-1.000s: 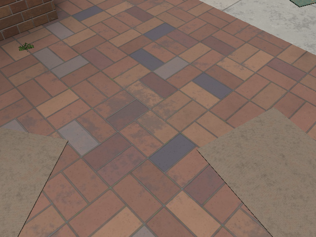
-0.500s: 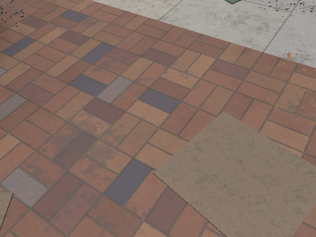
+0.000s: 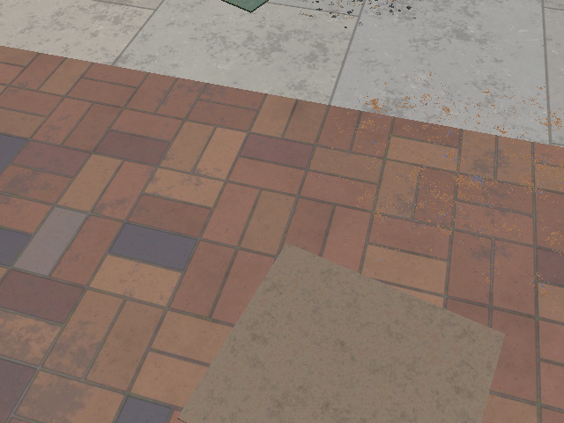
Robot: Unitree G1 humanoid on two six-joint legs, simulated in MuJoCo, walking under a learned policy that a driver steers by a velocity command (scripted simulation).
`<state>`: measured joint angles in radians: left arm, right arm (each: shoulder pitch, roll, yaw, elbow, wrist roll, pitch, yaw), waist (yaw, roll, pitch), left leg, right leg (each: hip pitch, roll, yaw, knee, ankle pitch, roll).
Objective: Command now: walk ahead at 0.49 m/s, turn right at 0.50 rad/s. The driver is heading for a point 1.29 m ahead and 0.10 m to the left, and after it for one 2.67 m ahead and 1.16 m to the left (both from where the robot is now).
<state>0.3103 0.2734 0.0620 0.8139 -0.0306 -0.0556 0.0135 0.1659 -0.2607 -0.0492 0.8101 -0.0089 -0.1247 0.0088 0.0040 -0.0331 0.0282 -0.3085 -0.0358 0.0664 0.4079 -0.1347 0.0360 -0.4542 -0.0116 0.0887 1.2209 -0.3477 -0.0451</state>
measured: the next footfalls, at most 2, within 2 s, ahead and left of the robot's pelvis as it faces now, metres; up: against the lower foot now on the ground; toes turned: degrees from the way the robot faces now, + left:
right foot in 0.36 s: +0.34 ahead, -0.17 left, +0.00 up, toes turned -7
left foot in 0.88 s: +0.38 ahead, +0.06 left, +0.00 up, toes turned +14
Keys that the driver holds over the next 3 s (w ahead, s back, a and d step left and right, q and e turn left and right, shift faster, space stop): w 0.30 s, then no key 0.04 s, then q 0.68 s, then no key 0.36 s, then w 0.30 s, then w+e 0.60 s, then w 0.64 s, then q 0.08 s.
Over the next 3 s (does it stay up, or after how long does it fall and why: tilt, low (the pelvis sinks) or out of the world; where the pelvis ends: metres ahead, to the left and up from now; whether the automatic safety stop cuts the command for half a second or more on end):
stays up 1.09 0.04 0.01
